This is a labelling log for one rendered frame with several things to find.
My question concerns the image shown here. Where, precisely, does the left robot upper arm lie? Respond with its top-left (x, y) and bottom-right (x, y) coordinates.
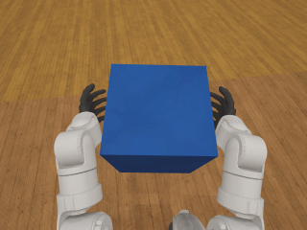
top-left (60, 211), bottom-right (113, 230)

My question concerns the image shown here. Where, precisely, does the robot left hand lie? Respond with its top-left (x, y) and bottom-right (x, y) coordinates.
top-left (79, 83), bottom-right (107, 123)

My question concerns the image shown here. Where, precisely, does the robot right hand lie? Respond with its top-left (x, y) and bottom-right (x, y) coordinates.
top-left (209, 86), bottom-right (236, 129)

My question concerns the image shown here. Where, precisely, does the robot left forearm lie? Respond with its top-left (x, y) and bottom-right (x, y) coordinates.
top-left (54, 111), bottom-right (103, 230)

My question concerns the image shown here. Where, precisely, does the right robot upper arm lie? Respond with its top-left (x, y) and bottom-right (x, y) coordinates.
top-left (206, 215), bottom-right (260, 230)

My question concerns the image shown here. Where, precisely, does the robot right thigh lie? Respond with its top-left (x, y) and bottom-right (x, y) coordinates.
top-left (173, 213), bottom-right (206, 230)

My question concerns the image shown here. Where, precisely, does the carton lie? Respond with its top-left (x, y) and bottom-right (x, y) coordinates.
top-left (100, 63), bottom-right (219, 173)

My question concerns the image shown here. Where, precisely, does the robot right forearm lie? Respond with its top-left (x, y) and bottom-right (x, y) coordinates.
top-left (215, 115), bottom-right (268, 230)

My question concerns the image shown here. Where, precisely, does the right robot shin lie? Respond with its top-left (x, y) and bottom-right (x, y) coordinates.
top-left (178, 209), bottom-right (189, 214)

